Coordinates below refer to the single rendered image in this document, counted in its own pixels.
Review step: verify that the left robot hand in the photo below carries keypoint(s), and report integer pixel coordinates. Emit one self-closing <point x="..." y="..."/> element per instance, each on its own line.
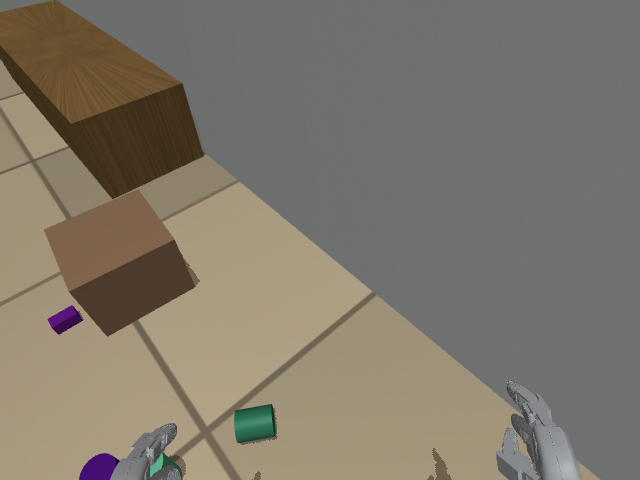
<point x="144" y="453"/>

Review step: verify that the right robot hand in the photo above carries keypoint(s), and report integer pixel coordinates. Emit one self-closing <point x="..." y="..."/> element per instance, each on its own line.
<point x="547" y="444"/>

